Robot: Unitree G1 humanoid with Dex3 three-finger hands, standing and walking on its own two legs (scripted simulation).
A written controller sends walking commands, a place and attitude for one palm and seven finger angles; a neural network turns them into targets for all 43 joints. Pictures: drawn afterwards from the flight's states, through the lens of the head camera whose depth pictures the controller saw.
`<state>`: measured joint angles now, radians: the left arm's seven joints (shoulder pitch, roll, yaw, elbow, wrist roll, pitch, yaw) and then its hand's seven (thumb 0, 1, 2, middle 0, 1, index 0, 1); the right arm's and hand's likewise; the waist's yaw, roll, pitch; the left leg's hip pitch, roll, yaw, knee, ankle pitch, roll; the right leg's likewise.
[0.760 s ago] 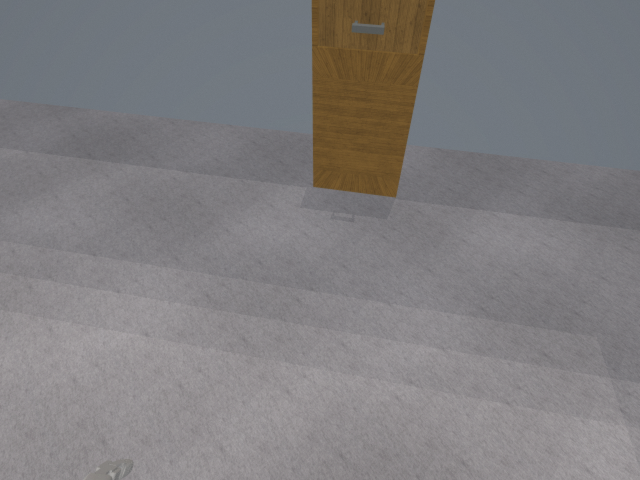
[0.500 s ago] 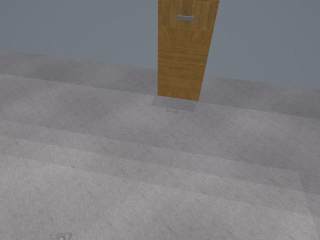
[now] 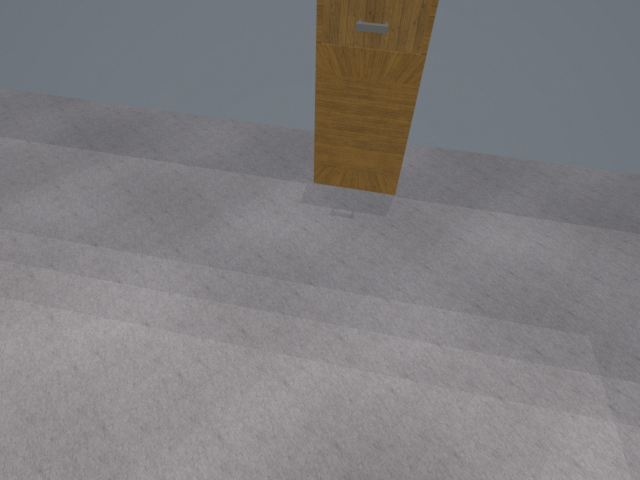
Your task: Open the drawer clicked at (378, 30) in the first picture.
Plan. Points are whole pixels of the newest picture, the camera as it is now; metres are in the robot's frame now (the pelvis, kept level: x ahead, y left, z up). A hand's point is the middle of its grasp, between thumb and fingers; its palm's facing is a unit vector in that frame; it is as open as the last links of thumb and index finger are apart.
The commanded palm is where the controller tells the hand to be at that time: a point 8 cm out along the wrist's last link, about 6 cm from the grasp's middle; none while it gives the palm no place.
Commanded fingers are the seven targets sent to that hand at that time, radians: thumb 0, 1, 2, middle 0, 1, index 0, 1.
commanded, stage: stand and wait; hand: left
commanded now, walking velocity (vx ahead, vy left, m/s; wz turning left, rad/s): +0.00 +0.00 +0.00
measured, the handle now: (372, 25) +1.51 -0.09 -0.01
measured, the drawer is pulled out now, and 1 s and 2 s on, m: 0.00 0.00 0.00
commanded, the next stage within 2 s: look at it before walking up in 0.06 s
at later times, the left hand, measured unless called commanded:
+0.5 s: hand out of the picture +0.08 +0.26 -0.16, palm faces -0.02 -0.94 -0.33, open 7.4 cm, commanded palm none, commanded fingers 0.00 0.90 0.90 -0.20 -0.30 -0.20 -0.30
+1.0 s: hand out of the picture +0.07 +0.22 -0.17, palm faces -0.04 -0.97 -0.26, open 7.4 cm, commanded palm none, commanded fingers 0.00 0.90 0.90 -0.20 -0.30 -0.20 -0.30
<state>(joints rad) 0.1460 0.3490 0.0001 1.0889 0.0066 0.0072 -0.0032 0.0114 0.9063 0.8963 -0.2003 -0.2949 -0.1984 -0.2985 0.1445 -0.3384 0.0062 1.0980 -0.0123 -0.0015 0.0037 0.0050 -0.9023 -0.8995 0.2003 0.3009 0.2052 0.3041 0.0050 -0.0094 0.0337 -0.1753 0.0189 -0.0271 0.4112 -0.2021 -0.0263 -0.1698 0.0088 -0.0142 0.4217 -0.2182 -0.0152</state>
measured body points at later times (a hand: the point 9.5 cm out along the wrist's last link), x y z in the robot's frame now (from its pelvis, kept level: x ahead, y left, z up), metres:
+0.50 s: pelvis +0.01 +0.01 +0.00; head +0.01 +0.01 +0.45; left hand +0.08 +0.30 -0.13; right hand +0.09 -0.29 -0.13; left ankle +0.01 +0.14 -0.74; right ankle +0.01 -0.11 -0.74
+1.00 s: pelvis +0.04 +0.00 -0.01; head +0.03 +0.01 +0.44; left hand +0.07 +0.27 -0.15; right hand +0.08 -0.27 -0.15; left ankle +0.01 +0.14 -0.74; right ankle +0.01 -0.11 -0.74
